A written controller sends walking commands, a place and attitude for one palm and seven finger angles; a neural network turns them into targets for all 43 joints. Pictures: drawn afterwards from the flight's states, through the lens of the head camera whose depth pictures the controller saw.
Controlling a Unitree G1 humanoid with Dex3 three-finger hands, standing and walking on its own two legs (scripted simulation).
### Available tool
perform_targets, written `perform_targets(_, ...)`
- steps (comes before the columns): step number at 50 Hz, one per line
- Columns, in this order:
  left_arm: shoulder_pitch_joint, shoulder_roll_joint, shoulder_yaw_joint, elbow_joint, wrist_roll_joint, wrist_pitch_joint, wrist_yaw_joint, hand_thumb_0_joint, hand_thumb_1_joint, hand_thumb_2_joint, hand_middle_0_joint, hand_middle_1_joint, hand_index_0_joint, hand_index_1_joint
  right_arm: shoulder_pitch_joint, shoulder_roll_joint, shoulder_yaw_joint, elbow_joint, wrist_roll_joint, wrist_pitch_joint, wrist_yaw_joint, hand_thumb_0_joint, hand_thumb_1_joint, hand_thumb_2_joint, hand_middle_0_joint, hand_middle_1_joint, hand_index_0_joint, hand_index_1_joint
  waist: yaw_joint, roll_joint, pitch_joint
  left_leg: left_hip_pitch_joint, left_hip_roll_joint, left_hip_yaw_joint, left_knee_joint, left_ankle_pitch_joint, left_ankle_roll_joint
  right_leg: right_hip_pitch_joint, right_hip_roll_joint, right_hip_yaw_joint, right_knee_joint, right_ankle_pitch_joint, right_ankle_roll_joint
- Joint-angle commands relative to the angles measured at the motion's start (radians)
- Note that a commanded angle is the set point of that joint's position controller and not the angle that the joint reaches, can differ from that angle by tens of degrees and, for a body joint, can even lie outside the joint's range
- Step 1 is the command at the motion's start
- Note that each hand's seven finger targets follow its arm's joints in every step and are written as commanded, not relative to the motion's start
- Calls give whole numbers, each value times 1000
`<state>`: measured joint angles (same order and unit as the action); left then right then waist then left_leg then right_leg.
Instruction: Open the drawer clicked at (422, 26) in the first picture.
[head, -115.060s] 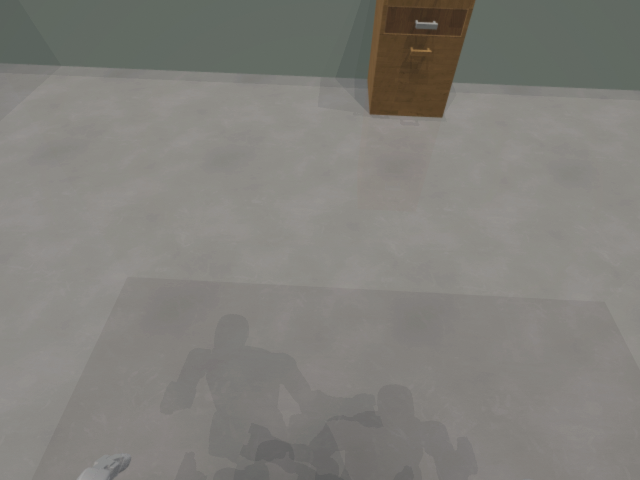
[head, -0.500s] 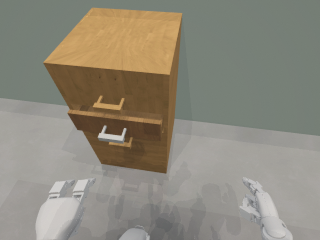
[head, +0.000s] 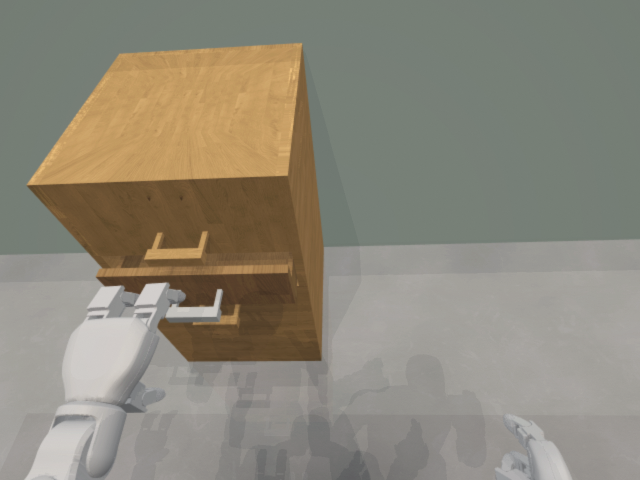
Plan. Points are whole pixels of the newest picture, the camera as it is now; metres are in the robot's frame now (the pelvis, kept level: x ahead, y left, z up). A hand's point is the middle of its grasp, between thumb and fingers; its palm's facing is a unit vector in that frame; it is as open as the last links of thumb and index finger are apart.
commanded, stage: raise the hand with hooked fingers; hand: left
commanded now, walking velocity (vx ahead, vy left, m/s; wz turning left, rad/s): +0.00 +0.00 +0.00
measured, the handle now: (196, 304) +0.45 +0.32 -0.21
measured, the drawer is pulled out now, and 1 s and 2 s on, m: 0.05 0.05 0.05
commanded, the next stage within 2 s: move the hooked fingers above the handle in 0.88 s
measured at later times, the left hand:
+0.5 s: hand (94, 284) +0.30 +0.29 +0.11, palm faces +0.09 -0.07 -0.99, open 13.8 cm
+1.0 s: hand (94, 300) +0.28 +0.29 +0.10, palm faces +0.06 -0.09 -0.99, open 13.8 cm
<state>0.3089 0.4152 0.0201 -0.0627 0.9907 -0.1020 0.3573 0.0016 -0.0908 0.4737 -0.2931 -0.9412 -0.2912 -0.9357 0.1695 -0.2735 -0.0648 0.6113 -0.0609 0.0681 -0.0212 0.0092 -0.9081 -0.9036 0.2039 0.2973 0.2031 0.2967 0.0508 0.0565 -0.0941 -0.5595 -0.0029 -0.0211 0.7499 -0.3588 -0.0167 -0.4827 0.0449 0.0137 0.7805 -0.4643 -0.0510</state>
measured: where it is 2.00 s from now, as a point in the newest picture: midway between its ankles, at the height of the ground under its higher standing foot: outside the picture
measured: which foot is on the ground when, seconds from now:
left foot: down 0.00-1.00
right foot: down 0.00-1.00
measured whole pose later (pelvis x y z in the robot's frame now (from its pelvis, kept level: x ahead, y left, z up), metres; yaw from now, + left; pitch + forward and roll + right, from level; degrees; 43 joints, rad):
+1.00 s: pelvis -0.03 +0.04 +0.03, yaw +0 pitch +3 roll +0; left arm -0.07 0.46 -0.05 0.12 0.92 0.07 0.13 0.00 -0.49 0.30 -0.31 -1.20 -0.31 -1.20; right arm 0.17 -0.24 -0.03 0.61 0.02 0.11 0.00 0.01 -0.91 -0.90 0.20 0.30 0.20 0.30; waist 0.05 0.08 -0.04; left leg -0.35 -0.03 -0.01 0.52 -0.21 0.03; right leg -0.27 0.01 0.03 0.52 -0.31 0.00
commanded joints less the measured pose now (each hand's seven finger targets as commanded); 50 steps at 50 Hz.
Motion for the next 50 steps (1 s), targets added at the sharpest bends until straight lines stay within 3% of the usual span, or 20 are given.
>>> perform_targets(1,-162,153,129,-123,-21,87,75,0,-313,380,-287,-1080,-287,-1080,-128,-62,-31,-163,29,-41,11,0,-900,-900,200,300,200,300,2,-41,-265,175,-52,46,-27,334,57,130,-35,63,-115,636,24)
perform_targets(4,-197,125,47,-102,-46,187,12,0,-383,350,-292,-1125,-292,-1125,-148,-70,-28,-171,55,-29,11,0,-900,-900,200,300,200,300,3,-74,-238,206,-46,54,-69,361,62,173,-34,41,-146,634,30)
perform_targets(7,-288,147,9,-129,-59,238,-70,0,-453,320,-297,-1170,-297,-1170,-169,-78,-14,-179,64,-18,-1,0,-900,-900,200,300,200,300,-6,-118,-212,245,-40,49,-110,387,68,203,-35,34,-177,627,35)
perform_targets(10,-392,195,18,-164,-32,229,-125,0,-500,300,-300,-1200,-300,-1200,-172,-73,-2,-180,59,-12,-9,0,-900,-900,200,300,200,300,0,-72,-214,313,-30,38,-144,415,70,186,-30,9,-197,556,32)
perform_targets(12,-452,231,45,-166,-21,213,-137,0,-500,300,-300,-1200,-300,-1200,-167,-68,5,-176,57,-6,-14,0,-900,-900,200,300,200,300,2,-31,-196,345,-23,31,-161,422,65,178,-26,0,-213,500,22)
perform_targets(15,-503,240,66,-122,-14,194,-143,0,-500,300,-300,-1200,-300,-1200,-159,-58,12,-167,59,-3,-13,0,-900,-900,200,300,200,300,9,8,-189,374,-18,22,-184,431,59,175,-17,-16,-229,461,14)
perform_targets(17,-542,254,79,-75,-20,203,-150,0,-500,300,-300,-1200,-300,-1200,-151,-57,13,-164,65,7,-13,0,-900,-900,200,300,200,300,10,3,-185,379,-16,15,-206,417,52,186,-13,-23,-243,424,10)
perform_targets(24,-702,220,-6,-16,-55,223,-238,0,-500,300,-300,-1200,-300,-1200,-147,-68,21,-167,82,16,-12,0,-900,-900,200,300,200,300,-21,1,-162,425,-5,-2,-262,360,49,181,-11,-37,-299,344,11)
perform_targets(29,-587,203,-12,7,-68,178,-300,0,-500,300,-300,-1200,-300,-1200,-131,-72,18,-183,78,19,0,0,-900,-900,200,300,200,300,-5,-42,-146,424,-5,-4,-276,361,54,197,-10,-39,-323,336,12)
perform_targets(32,-608,263,48,-58,-69,123,-288,0,-500,300,-300,-1200,-300,-1200,-130,-76,18,-186,70,17,2,0,-900,-900,200,300,200,300,8,-29,-156,418,-6,-8,-289,364,53,217,-9,-37,-329,326,8)
perform_targets(38,-679,296,108,-116,-52,59,-183,0,-500,300,-300,-1200,-300,-1200,-118,-68,4,-168,66,-5,1,0,-900,-900,200,300,200,300,14,61,-206,451,-7,-14,-275,372,52,186,-2,-37,-316,312,2)
perform_targets(43,-636,241,65,-16,-62,114,-154,0,-500,300,-300,-1200,-300,-1200,-114,-74,-3,-153,81,-6,8,0,-900,-900,200,300,200,300,3,6,-180,411,-8,0,-285,312,49,178,-1,-39,-323,282,6)
perform_targets(48,-593,187,-18,11,-76,170,-207,0,-500,300,-300,-1200,-300,-1200,-133,-82,3,-167,94,-4,6,0,-900,-900,200,300,200,300,-8,-45,-152,394,-10,14,-298,271,57,198,-8,-26,-348,278,13)
perform_targets(50,-593,207,-12,17,-68,166,-223,0,-500,300,-300,-1200,-300,-1200,-134,-83,6,-169,89,-4,1,0,-900,-900,200,300,200,300,-6,-54,-145,394,-14,20,-296,281,62,206,-11,-23,-352,298,15)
